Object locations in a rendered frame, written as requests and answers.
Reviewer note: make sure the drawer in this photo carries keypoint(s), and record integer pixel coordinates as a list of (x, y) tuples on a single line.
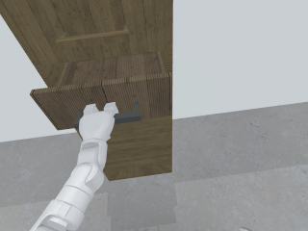
[(124, 80)]

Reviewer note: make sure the left robot forearm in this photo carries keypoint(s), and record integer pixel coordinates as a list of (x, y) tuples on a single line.
[(66, 211)]

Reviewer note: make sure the left robot hand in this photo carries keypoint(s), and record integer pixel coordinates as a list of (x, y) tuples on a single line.
[(96, 124)]

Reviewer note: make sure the handle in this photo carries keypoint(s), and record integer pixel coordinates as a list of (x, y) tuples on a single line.
[(92, 39), (119, 117)]

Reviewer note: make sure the cabinet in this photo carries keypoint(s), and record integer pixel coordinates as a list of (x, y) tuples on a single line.
[(137, 148)]

